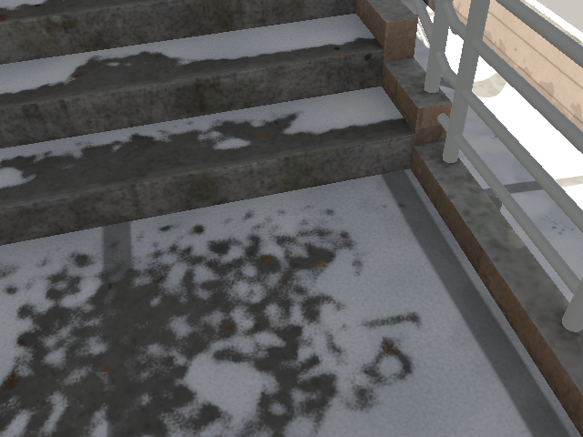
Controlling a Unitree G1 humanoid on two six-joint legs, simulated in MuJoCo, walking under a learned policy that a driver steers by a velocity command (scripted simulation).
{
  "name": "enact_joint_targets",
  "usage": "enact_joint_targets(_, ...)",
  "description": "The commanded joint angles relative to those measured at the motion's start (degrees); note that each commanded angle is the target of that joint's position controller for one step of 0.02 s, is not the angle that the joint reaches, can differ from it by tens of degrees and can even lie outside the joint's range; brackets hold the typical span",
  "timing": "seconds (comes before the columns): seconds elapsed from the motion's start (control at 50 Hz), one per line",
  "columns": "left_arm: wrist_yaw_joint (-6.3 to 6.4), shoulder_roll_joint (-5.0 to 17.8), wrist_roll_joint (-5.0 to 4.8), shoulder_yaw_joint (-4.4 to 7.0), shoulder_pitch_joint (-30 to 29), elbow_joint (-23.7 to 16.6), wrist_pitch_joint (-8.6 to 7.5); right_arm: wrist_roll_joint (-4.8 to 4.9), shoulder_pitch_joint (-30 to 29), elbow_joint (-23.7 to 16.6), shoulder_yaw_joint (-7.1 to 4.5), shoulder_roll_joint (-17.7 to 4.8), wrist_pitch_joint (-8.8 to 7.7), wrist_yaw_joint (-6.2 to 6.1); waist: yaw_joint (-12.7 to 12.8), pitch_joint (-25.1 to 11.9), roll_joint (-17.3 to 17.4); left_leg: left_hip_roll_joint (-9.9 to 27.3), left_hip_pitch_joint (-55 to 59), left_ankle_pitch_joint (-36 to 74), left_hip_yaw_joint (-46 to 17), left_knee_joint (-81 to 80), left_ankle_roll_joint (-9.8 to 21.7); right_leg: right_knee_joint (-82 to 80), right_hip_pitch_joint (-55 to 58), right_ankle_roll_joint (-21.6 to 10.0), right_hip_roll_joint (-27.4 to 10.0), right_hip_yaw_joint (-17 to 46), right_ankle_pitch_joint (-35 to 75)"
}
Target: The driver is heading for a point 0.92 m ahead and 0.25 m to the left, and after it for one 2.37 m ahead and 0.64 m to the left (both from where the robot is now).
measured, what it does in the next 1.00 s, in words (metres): walks ahead, turning left: left foot, then right foot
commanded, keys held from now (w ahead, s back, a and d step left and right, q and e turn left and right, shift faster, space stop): w+q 0.08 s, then q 0.52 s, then w+q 0.22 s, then w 0.18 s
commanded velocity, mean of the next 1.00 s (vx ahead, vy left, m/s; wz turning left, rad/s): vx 0.26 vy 0.00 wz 0.53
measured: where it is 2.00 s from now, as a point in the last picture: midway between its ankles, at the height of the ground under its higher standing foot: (211, 341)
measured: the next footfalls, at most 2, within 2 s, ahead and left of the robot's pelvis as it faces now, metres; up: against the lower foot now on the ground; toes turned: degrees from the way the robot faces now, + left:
left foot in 0.24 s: +0.33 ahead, +0.11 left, +0.00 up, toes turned +11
right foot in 0.74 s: +0.43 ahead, -0.08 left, +0.00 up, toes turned +32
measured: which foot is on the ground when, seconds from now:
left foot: up 0.00-0.22, down 0.24-0.74, up 0.76-1.00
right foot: down 0.00-0.24, up 0.26-0.72, down 0.74-1.00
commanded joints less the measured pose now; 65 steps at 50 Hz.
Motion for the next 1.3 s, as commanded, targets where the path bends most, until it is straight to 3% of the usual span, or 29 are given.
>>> enact_joint_targets(0.02, 1.87, 10.99, 0.06, 2.22, -3.51, -3.61, -0.94, 0.38, -1.71, -2.29, -0.8, -2.46, 0.23, 1.2, -1.41, 7.28, -5.84, 2.06, 2.24, 2.65, 3.34, -10.75, -0.69, -12.45, -2.7, -3.76, -12.46, 3.09, 17.5)
enact_joint_targets(0.08, 2.47, 12.48, -0.95, 3.08, -2.63, -4.08, -0.01, 0.59, -7.12, -4.63, -0.78, -1.87, -0.18, 2.57, 1.15, 9.01, -5.16, 3.35, 0.58, -1.89, 4.96, -22.44, -0.32, -12.0, 7.92, -4.31, -15.84, 2.88, 19.7)
enact_joint_targets(0.14, 2.56, 15.39, -2.29, 4.18, -4.97, -5.46, 1.75, -0.18, -6.42, -5.64, -1.68, -2.92, -0.43, 2.81, 0.28, 9.79, -7.16, -0.77, 10.42, -8.79, 11.93, -32.02, 0.5, -3.95, 10.1, -3.88, -14.68, -0.1, 49.08)
enact_joint_targets(0.2, 2.52, 17.9, -3.82, 5.67, -6.57, -6.57, 3.26, 0.41, 7.48, -3.07, -4.01, -7.82, -0.19, 2.03, -5.4, 3.93, -10.88, -6.39, 24.52, -11.32, 14.23, -39.85, 2.73, 14.22, 12.88, -2.52, -13.55, 0.6, 65.23)
enact_joint_targets(0.22, 2.22, 17.34, -4.07, 5.72, -7.28, -7.11, 3.19, -0.06, 14.58, -1.21, -5.87, -11.29, -0.32, 0.76, -8.84, -0.02, -8.44, -8.09, 36.81, -5.09, 11.85, -47.23, 4.33, 25.87, 8.16, -0.12, -10.05, 0.81, 56.83)
enact_joint_targets(0.24, 1.62, 12.28, -2.16, 4.51, -6.84, -8.66, 2.55, -0.94, 16.33, -0.96, -6.63, -14.3, -0.12, -0.76, -7.44, -3.05, -0.85, -0.69, 52.83, 11.19, 0.42, -41.92, 6.84, 41.84, -9.02, 2.65, -5.54, 3.62, 19.53)
enact_joint_targets(0.26, 1.38, 6.8, -0.71, 2.99, -0.79, -11.93, 1.19, -2.88, 13.29, -3.94, -7.05, -18.81, -0.28, -1.03, -0.82, -10.45, 11.94, 14.97, 70.11, 26.02, -29.8, -41.36, 21.24, 65.89, -31.57, 6.79, 7.58, 10.19, -21.26)
enact_joint_targets(0.28, 0.6, 11.51, -2.13, 3.67, -3.76, -12.77, -0.34, -2.25, 14.0, -5.09, -6.33, -15.72, -0.54, -0.47, -4.61, -21.47, 3.42, 17.16, 69.89, 15.8, -36.81, -48.97, 22.95, 71.5, -32.02, 6.24, 6.14, 24.07, -18.01)
enact_joint_targets(0.3, 0.44, 12.72, -3.36, 3.82, -8.76, -14.94, -1.0, -1.44, 10.81, -6.8, -5.66, -13.2, -0.91, -0.7, -4.56, -16.93, 0.32, 15.41, 63.84, 7.3, -31.31, -51.0, 19.28, 69.93, -33.45, 4.74, 3.25, 25.07, -12.23)
enact_joint_targets(0.34, 1.67, 13.6, -1.68, 4.19, -12.66, -16.27, -0.43, 0.56, 6.09, -7.96, -4.28, -9.09, -1.18, -1.27, -1.63, -7.0, -6.45, 10.89, 48.92, 4.79, -22.74, -53.09, 14.23, 61.9, -33.58, 4.32, -0.76, 24.19, -5.55)
enact_joint_targets(0.38, 1.94, 14.48, -1.43, 4.88, -11.66, -17.21, 1.08, -0.74, 5.51, -8.55, -4.06, -9.06, -1.2, -1.8, 0.28, -4.37, -4.31, 8.22, 40.5, 8.01, -18.44, -54.0, 13.25, 58.06, -29.88, 4.27, -1.62, 24.14, -4.4)
enact_joint_targets(0.48, 3.63, 11.3, -1.2, 4.21, -13.2, -17.92, 2.98, -0.99, 7.69, -8.73, -4.76, -11.93, -0.04, -3.28, -0.11, -5.4, -1.03, 4.92, 36.83, 16.18, -13.71, -50.34, 11.17, 46.06, -31.96, 7.45, -0.37, 21.81, -2.21)
enact_joint_targets(0.6, 3.5, 10.57, -1.99, 4.35, -19.22, -19.9, 4.0, -0.51, 5.07, -11.48, -4.79, -11.39, 2.83, -4.35, -2.45, -5.19, 5.12, 2.8, 35.51, -9.55, -18.86, -49.31, 7.35, 31.21, -29.67, 7.59, 2.04, 22.62, 2.86)
enact_joint_targets(0.66, 2.02, 11.05, -2.7, 4.57, -19.66, -19.93, 3.02, -0.33, 5.36, -12.08, -4.7, -11.19, 3.34, -3.76, -3.83, -4.54, 6.65, 3.29, 35.74, -26.92, -23.92, -50.09, 7.73, 22.35, -25.85, 5.91, 3.1, 22.31, 0.39)
enact_joint_targets(0.72, 1.22, 11.68, -2.88, 5.93, -14.69, -18.19, 1.25, 0.11, 4.69, -12.05, -4.15, -9.84, 3.03, -3.51, -0.32, -1.35, 7.12, 0.37, 30.47, -38.03, -25.78, -46.81, 5.61, 6.33, -12.75, 2.95, 3.73, 20.7, 1.57)
enact_joint_targets(0.74, 1.35, 13.58, -1.69, 6.94, -10.14, -17.04, 0.69, -0.07, 4.9, -12.12, -3.52, -7.3, 2.67, -3.47, 1.27, -1.51, 4.02, -2.95, 23.5, -43.06, -22.58, -39.53, 2.99, 4.36, -3.73, 0.46, -2.51, 25.41, -0.8)
enact_joint_targets(0.76, 1.61, 17.45, -0.14, 7.71, -5.7, -16.97, 0.84, 0.04, 4.96, -13.08, -2.33, -3.45, 2.14, -3.17, 1.15, -2.38, -7.97, -9.97, 13.27, -44.01, -10.5, -22.76, -0.99, -0.34, 3.39, -5.01, -14.45, 39.27, -8.91)
enact_joint_targets(0.78, 0.85, 20.87, 0.48, 8.87, -3.94, -15.97, 0.34, 0.12, 2.05, -16.15, -3.35, -7.1, 0.72, -2.96, 0.51, 2.24, -20.3, -8.1, 0.39, -41.5, -7.63, -14.05, -2.2, -7.33, 2.15, -11.94, -22.18, 59.46, -18.19)
enact_joint_targets(0.8, 1.02, 17.55, -0.66, 8.27, -6.35, -16.96, -0.03, 0.2, 0.88, -15.44, -4.28, -10.72, 0.23, -2.83, 0.51, 5.33, -15.44, -4.0, -2.36, -36.02, -8.42, -7.98, -3.29, -7.16, 0.47, -12.74, -21.67, 57.11, -23.44)
enact_joint_targets(0.84, 1.7, 14.19, -2.28, 6.98, -8.01, -16.81, 0.7, -0.02, 3.2, -12.84, -4.39, -10.25, 0.22, -2.67, -0.21, 5.78, -10.41, -2.9, -1.23, -28.6, -5.94, -2.85, -4.85, -7.07, -0.88, -8.69, -15.72, 46.1, -18.62)
enact_joint_targets(0.92, 0.81, 12.8, -1.13, 5.81, -5.02, -13.58, 0.08, 0.19, 2.99, -10.98, -3.36, -6.45, -0.9, -1.78, 0.14, 5.71, -9.63, -1.81, 3.62, -17.64, -3.12, -3.09, -5.29, -9.54, -4.08, -8.13, -10.28, 31.68, -3.12)
enact_joint_targets(1.02, 0.52, 14.47, -2.23, 5.46, -2.73, -10.91, 0.53, 0.19, -5.27, -12.38, -1.8, -3.39, -1.61, -0.63, 2.98, 6.34, -11.04, 0.1, 11.85, -12.59, 2.9, -24.49, -6.07, -10.58, -3.59, -8.09, -9.3, 24.0, 7.39)
enact_joint_targets(1.1, -0.22, 17.35, -3.85, 5.77, 0.6, -8.77, 1.35, 0.92, -7.68, -13.26, -2.05, -4.53, -2.27, 0.11, 4.21, 7.93, -12.39, -1.51, 20.16, -17.81, 5.39, -36.85, -5.01, -8.97, -2.22, -9.22, -11.83, 25.35, 9.56)
enact_joint_targets(1.16, 0.22, 18.4, -4.45, 6.08, -1.2, -8.6, 1.91, 0.33, 4.13, -9.91, -4.44, -8.69, -2.88, -0.2, -3.36, 2.76, -10.48, -4.51, 40.38, -15.09, 6.18, -45.42, -2.24, 2.68, -5.59, -6.41, -10.75, 24.26, 25.65)
enact_joint_targets(1.18, 0.14, 15.08, -3.63, 4.96, -2.04, -9.39, 1.14, -0.35, 14.02, -7.84, -5.85, -12.14, -2.58, -0.99, -8.01, -4.34, -7.62, 1.99, 56.0, -14.55, -0.86, -44.24, 0.39, 16.1, -13.25, -3.53, -7.29, 20.52, 22.28)
enact_joint_targets(1.2, -0.02, 8.33, -1.98, 2.87, -0.05, -11.91, 0.21, -1.79, 21.69, -7.59, -6.97, -18.28, -2.05, -1.92, -8.99, -13.37, 8.71, 18.73, 75.98, -15.03, -21.64, -44.91, 6.74, 39.1, -33.66, 0.78, 0.09, 16.2, -1.92)
enact_joint_targets(1.22, 0.49, 10.1, -3.59, 3.27, 1.05, -11.6, -0.8, -2.04, 24.1, -6.85, -6.33, -15.99, -2.33, -1.89, -9.66, -17.82, 13.44, 23.87, 73.58, -24.08, -38.47, -53.4, 11.61, 50.94, -39.81, 1.44, 2.56, 24.4, -15.29)
enact_joint_targets(1.24, 0.59, 14.41, -5.18, 4.95, -2.04, -12.03, -0.77, -1.39, 20.63, -6.53, -5.09, -12.48, -2.71, -1.89, -8.85, -8.93, 8.12, 21.76, 67.23, -26.58, -30.3, -54.3, 9.76, 55.93, -44.26, 1.13, -0.37, 25.63, -10.92)
enact_joint_targets(1.3, 0.26, 12.72, -3.53, 5.2, -6.45, -12.66, 0.95, -0.81, 10.55, -5.85, -3.16, -6.22, -3.4, -1.43, -3.31, 3.06, 5.33, 13.85, 49.71, -20.36, -12.04, -60.15, 5.45, 51.09, -41.39, 0.87, -5.03, 24.09, 2.06)
Keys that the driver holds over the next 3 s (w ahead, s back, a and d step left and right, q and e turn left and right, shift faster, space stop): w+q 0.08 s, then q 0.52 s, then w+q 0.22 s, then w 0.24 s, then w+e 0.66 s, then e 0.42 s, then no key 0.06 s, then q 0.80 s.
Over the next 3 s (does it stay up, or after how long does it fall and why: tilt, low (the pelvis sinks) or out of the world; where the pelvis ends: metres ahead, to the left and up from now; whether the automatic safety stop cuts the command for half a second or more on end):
stays up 0.91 0.33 0.00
